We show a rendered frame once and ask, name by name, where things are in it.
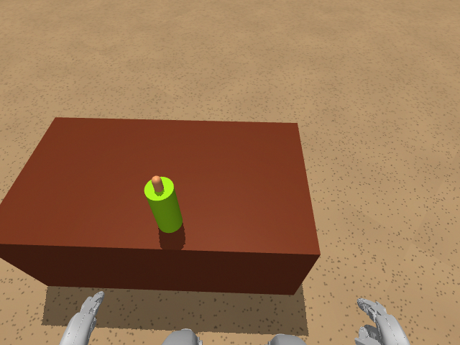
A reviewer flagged left robot hand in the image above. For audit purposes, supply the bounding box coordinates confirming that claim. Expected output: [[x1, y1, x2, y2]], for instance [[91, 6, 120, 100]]
[[59, 291, 104, 345]]

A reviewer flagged right robot hand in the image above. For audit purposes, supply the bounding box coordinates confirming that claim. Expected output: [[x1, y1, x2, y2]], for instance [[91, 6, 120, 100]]
[[354, 298, 410, 345]]

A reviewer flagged bottle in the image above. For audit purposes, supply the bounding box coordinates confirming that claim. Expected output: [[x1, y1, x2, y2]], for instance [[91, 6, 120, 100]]
[[144, 175, 183, 233]]

